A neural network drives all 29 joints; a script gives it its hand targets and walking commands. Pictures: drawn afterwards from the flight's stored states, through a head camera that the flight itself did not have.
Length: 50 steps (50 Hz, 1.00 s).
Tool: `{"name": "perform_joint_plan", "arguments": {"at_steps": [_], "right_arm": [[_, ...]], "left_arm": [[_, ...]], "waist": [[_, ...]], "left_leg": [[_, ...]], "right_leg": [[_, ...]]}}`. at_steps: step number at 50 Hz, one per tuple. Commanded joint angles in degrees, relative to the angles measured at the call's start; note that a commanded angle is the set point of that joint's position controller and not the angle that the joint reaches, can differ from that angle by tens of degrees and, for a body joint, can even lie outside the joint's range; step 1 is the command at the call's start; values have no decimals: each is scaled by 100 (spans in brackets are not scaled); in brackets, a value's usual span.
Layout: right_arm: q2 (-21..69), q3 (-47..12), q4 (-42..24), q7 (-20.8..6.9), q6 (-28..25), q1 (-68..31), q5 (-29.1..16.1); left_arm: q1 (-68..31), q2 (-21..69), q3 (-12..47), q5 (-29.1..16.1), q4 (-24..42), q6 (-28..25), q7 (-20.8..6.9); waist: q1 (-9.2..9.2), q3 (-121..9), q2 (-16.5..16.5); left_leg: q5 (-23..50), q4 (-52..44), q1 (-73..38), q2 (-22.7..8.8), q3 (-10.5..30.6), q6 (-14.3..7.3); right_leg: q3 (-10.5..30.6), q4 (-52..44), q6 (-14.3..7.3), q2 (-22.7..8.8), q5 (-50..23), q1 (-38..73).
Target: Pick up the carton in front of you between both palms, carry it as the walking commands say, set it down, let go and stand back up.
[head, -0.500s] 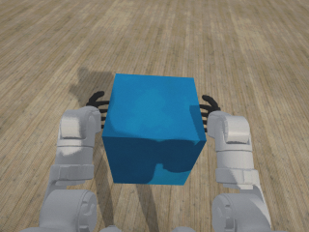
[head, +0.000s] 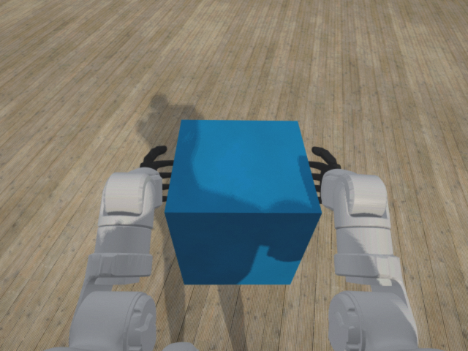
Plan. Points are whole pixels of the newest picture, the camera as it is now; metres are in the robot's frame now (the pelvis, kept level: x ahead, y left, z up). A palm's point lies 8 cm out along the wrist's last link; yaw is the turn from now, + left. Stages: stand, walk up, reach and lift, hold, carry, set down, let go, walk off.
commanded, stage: carry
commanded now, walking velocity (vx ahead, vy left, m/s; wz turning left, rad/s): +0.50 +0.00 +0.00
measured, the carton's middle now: (238, 206) +0.36 +0.00 +0.02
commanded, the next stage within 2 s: none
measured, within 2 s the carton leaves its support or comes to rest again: neither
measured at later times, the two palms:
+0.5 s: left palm (154, 85) +0.62 +0.19 +0.10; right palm (288, 91) +0.60 -0.10 +0.11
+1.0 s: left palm (189, 45) +0.83 +0.14 +0.09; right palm (297, 48) +0.84 -0.16 +0.08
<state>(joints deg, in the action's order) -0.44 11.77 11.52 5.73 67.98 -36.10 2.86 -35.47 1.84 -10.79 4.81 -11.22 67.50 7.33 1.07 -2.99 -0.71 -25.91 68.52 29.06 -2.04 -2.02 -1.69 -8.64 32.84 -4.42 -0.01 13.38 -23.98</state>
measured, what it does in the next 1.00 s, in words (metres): walks ahead: left foot, then right foot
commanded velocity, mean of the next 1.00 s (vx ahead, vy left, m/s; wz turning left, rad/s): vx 0.50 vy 0.00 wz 0.00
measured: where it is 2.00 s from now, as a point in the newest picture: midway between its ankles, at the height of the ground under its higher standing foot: (235, 159)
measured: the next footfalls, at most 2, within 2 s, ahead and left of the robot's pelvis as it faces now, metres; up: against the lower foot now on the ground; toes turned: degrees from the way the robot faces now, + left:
left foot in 0.32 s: +0.35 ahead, +0.12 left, +0.00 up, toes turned +6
right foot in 0.84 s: +0.67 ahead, -0.09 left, +0.00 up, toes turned -11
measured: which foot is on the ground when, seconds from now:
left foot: up 0.00-0.30, down 0.32-0.86, up 0.88-1.00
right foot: down 0.00-0.34, up 0.36-0.82, down 0.84-1.00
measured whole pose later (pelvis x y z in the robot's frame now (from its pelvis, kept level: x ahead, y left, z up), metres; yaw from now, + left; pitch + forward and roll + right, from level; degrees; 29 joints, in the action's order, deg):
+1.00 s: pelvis +0.58 -0.01 +0.01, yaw +1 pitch +3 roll +0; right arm 7.5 6.5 -14.9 4.2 69.3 -8.3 7.6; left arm -8.3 7.6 -5.6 7.2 13.9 68.6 5.4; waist 0.8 -5.9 -1.2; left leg -17.4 63.3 26.1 -5.2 -3.3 -0.8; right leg -13.6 23.4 -5.1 -0.8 8.8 -18.2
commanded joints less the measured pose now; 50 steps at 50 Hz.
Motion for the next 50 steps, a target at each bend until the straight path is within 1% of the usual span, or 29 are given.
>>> {"name": "perform_joint_plan", "arguments": {"at_steps": [1,4,6,12,13,14,15,16,17,18,19,20,21,22,24,26,30,34,36,39,40,41,42,43,44,45,47,48,50], "right_arm": [[6815,-3642,-1034,-1161,-253,-4328,-2432],[6592,-3729,-1476,-972,-269,-4100,-2326],[6397,-3802,-1687,-901,-252,-3990,-2249],[5939,-3953,-1700,-944,-63,-3539,-2117],[5905,-3943,-1644,-986,-20,-3500,-2105],[5896,-3918,-1559,-1033,19,-3432,-2093],[5895,-3876,-1450,-1081,54,-3303,-2093],[5883,-3819,-1357,-1131,85,-3167,-2096],[5810,-3696,-1247,-1153,128,-3051,-2034],[5722,-3613,-1159,-1162,117,-3030,-1912],[5956,-3629,-1290,-1205,134,-2918,-1966],[6183,-3656,-1500,-1251,139,-2987,-1997],[6354,-3683,-1737,-1292,140,-3069,-2038],[6499,-3754,-2009,-1323,127,-3114,-2075],[6659,-3880,-2408,-1379,113,-2851,-2108],[6654,-4025,-2798,-1448,102,-2312,-2097],[6345,-4386,-3356,-1582,61,-1189,-2051],[6151,-4443,-3193,-1691,108,-81,-2025],[6049,-4466,-3172,-1707,144,111,-1988],[5927,-4496,-3166,-1695,180,72,-1968],[5895,-4515,-3177,-1686,192,33,-1978],[5847,-4546,-3184,-1677,208,14,-1995],[5767,-4559,-3178,-1674,219,-30,-1996],[5799,-4666,-3258,-1666,272,-168,-2052],[5802,-4696,-3253,-1679,257,-163,-2046],[5982,-4719,-3169,-1683,198,-267,-2060],[6202,-4757,-3163,-1678,69,-251,-2053],[6335,-4784,-3127,-1663,22,-272,-2048],[6380,-4817,-3127,-1604,-63,-141,-2001]], "left_arm": [[-4805,6540,3699,-2906,1483,-256,-1445],[-4643,6440,3851,-3043,1884,-229,-1388],[-4481,6279,3899,-3018,2038,-183,-1359],[-3787,5755,3878,-2655,1803,16,-1365],[-3674,5712,3865,-2587,1700,49,-1375],[-3595,5696,3859,-2544,1613,81,-1387],[-3524,5695,3860,-2520,1550,116,-1404],[-3496,5653,3852,-2498,1516,156,-1429],[-3453,5729,3870,-2535,1438,219,-1468],[-3503,5884,3839,-2591,1351,270,-1500],[-3575,6016,3869,-2610,1441,273,-1516],[-3574,6203,3887,-2608,1520,264,-1531],[-3509,6400,3907,-2618,1618,236,-1533],[-3397,6562,3939,-2613,1762,205,-1521],[-2975,6723,4031,-2473,2045,143,-1459],[-2334,6719,4142,-2245,2350,60,-1378],[-1176,6362,4455,-1846,3039,-38,-1289],[-201,6151,4602,-1852,3202,88,-1404],[-38,6010,4608,-1931,3224,160,-1507],[-80,5826,4594,-2091,3206,252,-1630],[-43,5786,4563,-2115,3159,263,-1658],[21,5755,4512,-2120,3073,264,-1679],[87,5739,4471,-2106,2997,266,-1696],[135,5653,4378,-2004,2783,232,-1713],[254,5808,4383,-2050,2712,189,-1724],[118,5915,4410,-2108,2845,160,-1747],[-59,6177,4520,-2191,2951,61,-1787],[-221,6208,4549,-2228,3027,20,-1797],[-253,6183,4631,-2311,3133,-31,-1820]], "waist": [[154,-2311,532],[82,-2415,683],[106,-2355,663],[201,-2060,885],[159,-2018,949],[29,-2122,936],[-128,-2404,788],[-273,-2717,459],[-251,-3050,-621],[-303,-3208,-1761],[-288,-3061,-1492],[-289,-2845,-1059],[-267,-2645,-512],[-244,-2509,-436],[-215,-2519,-572],[-220,-2518,-638],[-260,-2180,-767],[-274,-1556,-826],[-280,-1264,-815],[-237,-1065,-903],[-177,-1191,-863],[-101,-1476,-639],[5,-1850,-249],[36,-2375,1213],[12,-2136,1647],[-22,-1964,1254],[-55,-1763,379],[-87,-1714,362],[-86,-1687,588]], "left_leg": [[475,-124,1741,-312,237,6],[808,-974,1648,-330,66,165],[1152,-1712,1493,-312,-20,194],[2281,-3786,389,213,-609,81],[2388,-4132,71,299,-730,36],[2581,-4582,-629,379,-895,-30],[2709,-4737,-1863,360,-1000,-103],[2547,-4542,-3208,-272,-270,-215],[3335,-4348,-4264,-1675,1783,-506],[3411,-4679,-5356,-2210,3201,-1335],[3275,-4729,-5279,-2225,3046,-1359],[3444,-4747,-4934,-1985,2551,-1149],[3496,-4893,-4520,-1848,2080,-890],[3594,-5087,-4217,-1767,1721,-753],[3724,-5303,-4016,-1609,1208,-633],[3886,-5388,-4126,-1462,826,-629],[4104,-5467,-4265,-1242,338,-607],[4231,-5591,-4027,-1164,59,-564],[4372,-5569,-3911,-1115,-115,-506],[4959,-5169,-3613,-1153,-352,-363],[5208,-4641,-3389,-1090,-547,-259],[5066,-3773,-2934,-873,-843,-116],[3810,-2696,-2017,-742,-843,22],[2142,-940,-377,-155,-763,291],[-37,-119,710,291,-227,261],[-50,393,1007,-153,197,101],[599,116,839,-544,285,-8],[929,-274,608,-648,304,25],[1289,-735,448,-599,63,124]], "right_leg": [[2393,-1298,-696,-1647,-861,3039],[2005,-1573,-789,-1667,-1388,3201],[1632,-1544,-726,-1571,-1985,3302],[640,-1153,-304,-1109,-3297,3410],[555,-994,-208,-1099,-3515,3368],[342,-575,-44,-1035,-3856,3187],[91,86,174,-909,-3783,2652],[76,1028,346,-809,-2471,1620],[47,2180,455,-420,-368,441],[419,3260,508,207,1573,-1342],[737,3868,383,-57,1713,-1852],[825,3822,317,-250,1494,-1969],[866,3397,349,-448,1134,-1855],[874,2927,412,-590,845,-1712],[676,2392,554,-516,526,-1376],[479,1978,635,-460,301,-1395],[207,1124,709,-438,-371,-1593],[-31,217,627,-371,-957,-1388],[-174,-221,550,-273,-1206,-1164],[-347,-697,390,-134,-1284,-294],[-546,-872,360,19,-1223,392],[-760,-1018,359,193,-925,1436],[-81,-926,321,-404,-374,2611],[2683,-1353,-458,-2062,751,3822],[3953,-2092,-808,-2414,329,3879],[3385,-2012,-754,-2374,16,3640],[2387,-2036,-434,-2031,-176,2734],[1972,-2200,-265,-1903,138,2321],[1459,-2445,-215,-1719,381,2008]]}}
